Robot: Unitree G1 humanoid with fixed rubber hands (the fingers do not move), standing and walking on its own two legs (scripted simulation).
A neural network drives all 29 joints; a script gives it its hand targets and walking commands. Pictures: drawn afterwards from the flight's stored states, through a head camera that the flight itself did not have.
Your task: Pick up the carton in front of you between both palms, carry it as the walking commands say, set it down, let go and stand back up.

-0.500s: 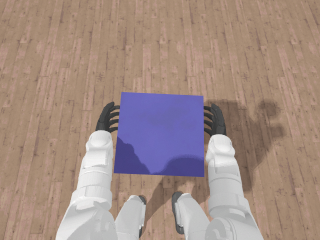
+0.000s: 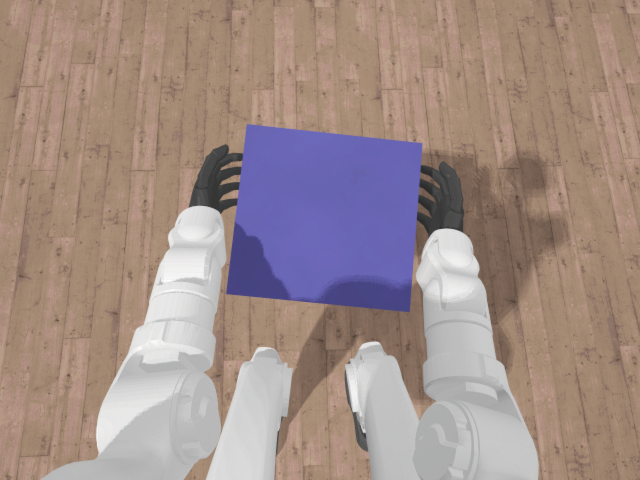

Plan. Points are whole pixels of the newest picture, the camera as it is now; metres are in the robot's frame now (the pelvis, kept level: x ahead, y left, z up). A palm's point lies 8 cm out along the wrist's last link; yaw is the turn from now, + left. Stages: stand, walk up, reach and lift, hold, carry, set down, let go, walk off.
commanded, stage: set down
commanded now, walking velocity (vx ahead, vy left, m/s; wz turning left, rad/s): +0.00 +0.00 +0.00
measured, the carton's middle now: (323, 229) +0.43 -0.01 -0.17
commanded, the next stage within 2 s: none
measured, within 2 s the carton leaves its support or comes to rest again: rests again in 1.42 s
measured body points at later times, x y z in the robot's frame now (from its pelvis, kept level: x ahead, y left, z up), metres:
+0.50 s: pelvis -0.04 +0.00 -0.13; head +0.28 +0.02 +0.20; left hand +0.50 +0.14 -0.25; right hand +0.44 -0.16 -0.25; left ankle +0.06 +0.10 -0.56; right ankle +0.08 -0.13 -0.56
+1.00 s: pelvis -0.03 +0.01 -0.20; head +0.32 +0.04 +0.07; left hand +0.53 +0.13 -0.37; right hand +0.47 -0.17 -0.36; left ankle +0.06 +0.10 -0.56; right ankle +0.08 -0.13 -0.56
